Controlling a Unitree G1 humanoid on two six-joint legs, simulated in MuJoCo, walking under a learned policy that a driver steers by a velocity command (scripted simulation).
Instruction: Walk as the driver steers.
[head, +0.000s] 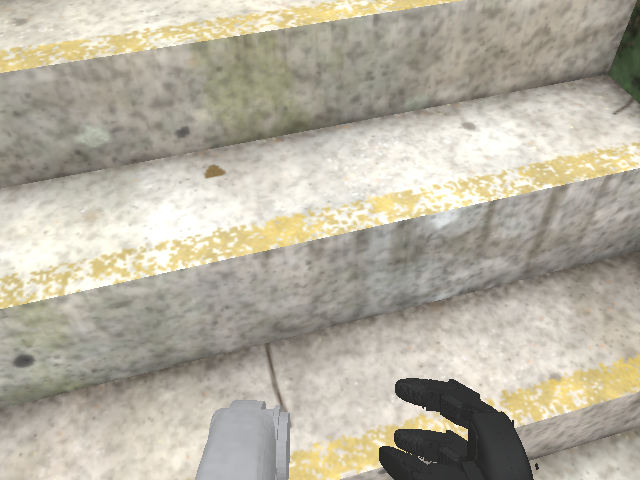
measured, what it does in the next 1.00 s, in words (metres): climbs: left foot 0.23 m higher, then right foot 0.17 m higher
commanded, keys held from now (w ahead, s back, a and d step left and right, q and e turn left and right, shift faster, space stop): w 0.68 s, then w+q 0.32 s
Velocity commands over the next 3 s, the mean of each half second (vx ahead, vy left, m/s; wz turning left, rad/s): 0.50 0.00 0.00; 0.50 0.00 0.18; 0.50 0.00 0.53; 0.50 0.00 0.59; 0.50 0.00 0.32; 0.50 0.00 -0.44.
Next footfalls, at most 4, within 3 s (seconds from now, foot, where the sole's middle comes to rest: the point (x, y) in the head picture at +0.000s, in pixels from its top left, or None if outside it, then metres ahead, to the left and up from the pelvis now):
0.12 left None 0.21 0.10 -0.55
0.68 right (433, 372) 0.54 -0.13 -0.38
1.22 left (272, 202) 0.69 0.12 -0.15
1.68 right None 0.99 0.00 0.03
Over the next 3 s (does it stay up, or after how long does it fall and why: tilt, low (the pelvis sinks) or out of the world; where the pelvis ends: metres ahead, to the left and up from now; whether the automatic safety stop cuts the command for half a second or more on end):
stays up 1.28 0.40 1.16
